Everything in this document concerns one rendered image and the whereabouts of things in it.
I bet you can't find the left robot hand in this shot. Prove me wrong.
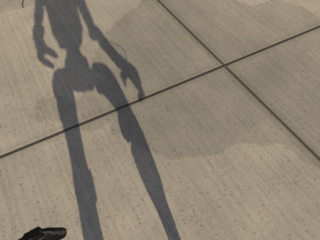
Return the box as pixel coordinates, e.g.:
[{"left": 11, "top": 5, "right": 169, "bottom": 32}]
[{"left": 18, "top": 227, "right": 67, "bottom": 240}]

